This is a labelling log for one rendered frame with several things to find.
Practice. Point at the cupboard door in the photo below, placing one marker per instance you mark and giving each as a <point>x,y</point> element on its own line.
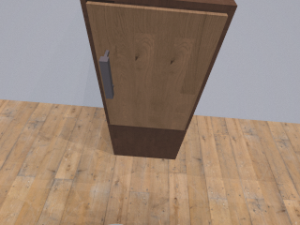
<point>158,57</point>

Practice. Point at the handle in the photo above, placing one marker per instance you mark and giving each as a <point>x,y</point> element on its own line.
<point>106,74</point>

